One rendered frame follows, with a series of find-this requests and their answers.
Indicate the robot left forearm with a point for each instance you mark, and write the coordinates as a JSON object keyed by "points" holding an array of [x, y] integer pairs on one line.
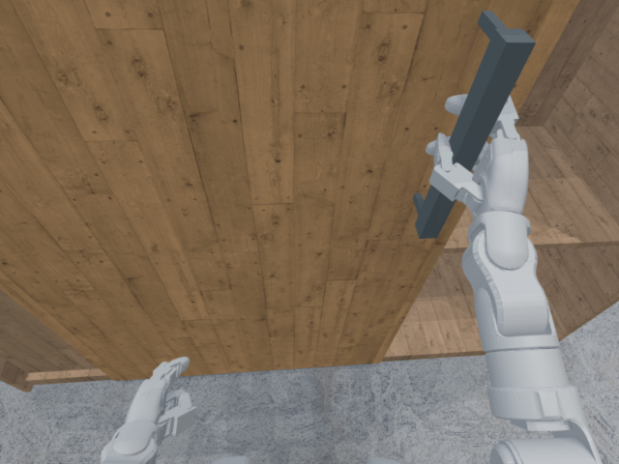
{"points": [[135, 442]]}

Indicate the handle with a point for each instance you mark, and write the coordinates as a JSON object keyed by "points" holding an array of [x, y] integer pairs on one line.
{"points": [[506, 55]]}

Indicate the robot right forearm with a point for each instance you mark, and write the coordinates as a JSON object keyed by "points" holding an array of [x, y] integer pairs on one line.
{"points": [[529, 383]]}

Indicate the wardrobe door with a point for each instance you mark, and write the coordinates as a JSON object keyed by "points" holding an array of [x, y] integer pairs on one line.
{"points": [[29, 344], [232, 181]]}

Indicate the right robot hand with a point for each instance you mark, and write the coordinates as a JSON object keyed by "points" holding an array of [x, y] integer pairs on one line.
{"points": [[502, 167]]}

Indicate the left robot hand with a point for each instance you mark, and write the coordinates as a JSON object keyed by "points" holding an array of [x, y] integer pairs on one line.
{"points": [[172, 413]]}

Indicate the right robot upper arm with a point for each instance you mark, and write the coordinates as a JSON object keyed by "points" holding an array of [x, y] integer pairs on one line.
{"points": [[541, 451]]}

